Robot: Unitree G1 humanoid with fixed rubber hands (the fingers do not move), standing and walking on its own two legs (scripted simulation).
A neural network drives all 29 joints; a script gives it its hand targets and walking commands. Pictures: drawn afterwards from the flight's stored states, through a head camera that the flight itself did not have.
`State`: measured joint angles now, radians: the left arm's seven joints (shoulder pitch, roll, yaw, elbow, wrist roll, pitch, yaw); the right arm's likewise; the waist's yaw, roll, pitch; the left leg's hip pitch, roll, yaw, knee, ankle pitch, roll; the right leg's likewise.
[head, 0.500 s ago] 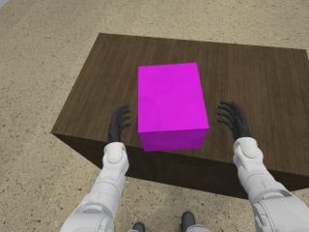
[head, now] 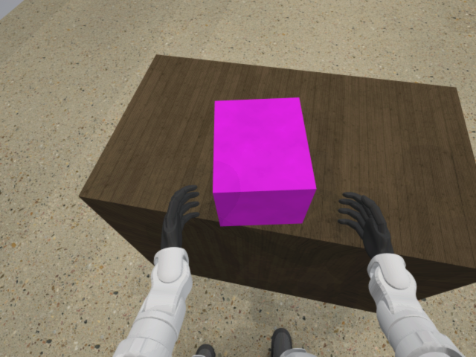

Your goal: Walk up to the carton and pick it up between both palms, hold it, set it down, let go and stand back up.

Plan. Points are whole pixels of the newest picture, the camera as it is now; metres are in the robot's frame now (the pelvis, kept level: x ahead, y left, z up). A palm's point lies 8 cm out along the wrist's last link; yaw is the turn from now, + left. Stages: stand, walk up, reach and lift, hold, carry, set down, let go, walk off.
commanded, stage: set down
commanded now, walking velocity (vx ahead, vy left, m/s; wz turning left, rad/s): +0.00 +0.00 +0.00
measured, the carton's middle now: (259, 163) +0.48 -0.01 -0.05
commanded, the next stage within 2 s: none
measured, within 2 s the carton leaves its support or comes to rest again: neither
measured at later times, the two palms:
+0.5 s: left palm (165, 269) +0.26 +0.15 -0.02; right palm (391, 287) +0.24 -0.21 -0.03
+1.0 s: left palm (149, 273) +0.25 +0.17 -0.02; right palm (396, 295) +0.23 -0.22 -0.03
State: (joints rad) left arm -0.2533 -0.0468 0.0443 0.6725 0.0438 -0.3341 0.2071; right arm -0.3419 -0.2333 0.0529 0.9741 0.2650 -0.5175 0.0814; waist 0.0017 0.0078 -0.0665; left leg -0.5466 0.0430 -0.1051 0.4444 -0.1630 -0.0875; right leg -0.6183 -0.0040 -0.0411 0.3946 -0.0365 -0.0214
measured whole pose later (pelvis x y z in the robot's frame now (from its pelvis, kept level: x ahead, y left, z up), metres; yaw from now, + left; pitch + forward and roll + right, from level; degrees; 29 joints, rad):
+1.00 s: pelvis +0.01 +0.00 +0.01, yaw +0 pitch +3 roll +0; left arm 0.04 0.06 -0.06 0.37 -0.02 0.02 0.18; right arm 0.08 -0.24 0.02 0.56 0.20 -0.22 0.07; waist 0.00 -0.02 0.02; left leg -0.29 0.04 -0.11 0.43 -0.20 -0.07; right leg -0.37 0.00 -0.04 0.39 -0.08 -0.02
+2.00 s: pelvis +0.04 +0.01 +0.01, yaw +0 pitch +3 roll -1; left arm 0.16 0.19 -0.01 0.37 -0.02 0.10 0.03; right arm 0.21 -0.23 0.01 0.60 0.08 -0.24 0.01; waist 0.00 -0.01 0.07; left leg -0.23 0.04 -0.10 0.43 -0.26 -0.06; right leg -0.31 0.00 -0.04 0.39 -0.14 -0.01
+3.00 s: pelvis +0.07 +0.02 +0.00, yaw +0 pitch +3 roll -1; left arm 0.16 0.34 0.01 0.79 -0.01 -0.01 0.00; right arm 0.25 -0.24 0.01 0.73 -0.02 -0.05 0.00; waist 0.00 -0.01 -0.15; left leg -0.23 0.04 -0.10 0.53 -0.36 -0.05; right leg -0.30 0.00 -0.04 0.49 -0.24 0.00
